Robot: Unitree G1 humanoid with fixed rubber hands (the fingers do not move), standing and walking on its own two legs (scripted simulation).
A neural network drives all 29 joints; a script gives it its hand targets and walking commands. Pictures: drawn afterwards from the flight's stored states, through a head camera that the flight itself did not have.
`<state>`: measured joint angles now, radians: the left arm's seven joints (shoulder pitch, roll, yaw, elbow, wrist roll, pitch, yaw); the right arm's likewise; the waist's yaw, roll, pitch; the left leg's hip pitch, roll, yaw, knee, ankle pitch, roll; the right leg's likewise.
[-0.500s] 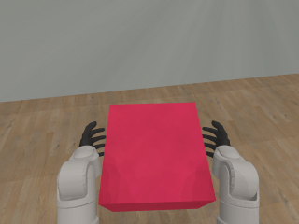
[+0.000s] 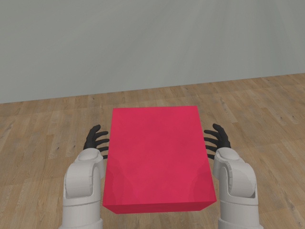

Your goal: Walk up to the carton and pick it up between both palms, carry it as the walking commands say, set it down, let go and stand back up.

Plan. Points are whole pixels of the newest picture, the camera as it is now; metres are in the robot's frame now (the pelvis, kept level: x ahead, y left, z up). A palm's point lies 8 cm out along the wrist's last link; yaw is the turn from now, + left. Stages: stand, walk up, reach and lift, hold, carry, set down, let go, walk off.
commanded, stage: carry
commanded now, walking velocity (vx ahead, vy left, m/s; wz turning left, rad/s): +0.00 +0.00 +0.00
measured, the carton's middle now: (156, 159) +0.30 +0.00 +0.00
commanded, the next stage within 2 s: hold in 1.54 s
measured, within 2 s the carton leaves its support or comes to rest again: neither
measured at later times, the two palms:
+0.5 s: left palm (102, 148) +0.29 +0.14 +0.07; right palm (223, 148) +0.30 -0.18 +0.07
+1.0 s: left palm (102, 149) +0.29 +0.14 +0.06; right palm (222, 148) +0.30 -0.18 +0.06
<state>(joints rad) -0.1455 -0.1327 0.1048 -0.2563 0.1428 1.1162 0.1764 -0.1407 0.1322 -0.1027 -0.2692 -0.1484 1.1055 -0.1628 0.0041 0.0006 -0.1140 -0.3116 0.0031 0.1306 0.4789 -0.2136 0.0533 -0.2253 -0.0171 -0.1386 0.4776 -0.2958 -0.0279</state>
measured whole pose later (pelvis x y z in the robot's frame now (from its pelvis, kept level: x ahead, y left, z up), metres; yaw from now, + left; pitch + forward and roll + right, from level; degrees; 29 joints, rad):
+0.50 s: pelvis +0.02 -0.02 +0.00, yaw +0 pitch +2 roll +0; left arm -0.16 -0.13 0.14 -0.11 0.14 0.94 0.15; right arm -0.15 0.13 -0.13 -0.13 -0.14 0.93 -0.15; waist 0.00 0.00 -0.09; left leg -0.29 0.02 0.12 0.51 -0.26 0.02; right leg -0.19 0.00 -0.15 0.49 -0.34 -0.05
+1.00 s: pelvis +0.02 -0.02 +0.00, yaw +0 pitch +2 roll +0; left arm -0.15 -0.13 0.14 -0.06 0.16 0.87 0.13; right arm -0.14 0.13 -0.14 -0.07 -0.16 0.87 -0.13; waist 0.01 0.00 -0.09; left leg -0.28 0.02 0.12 0.50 -0.26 0.02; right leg -0.19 -0.01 -0.15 0.49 -0.34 -0.04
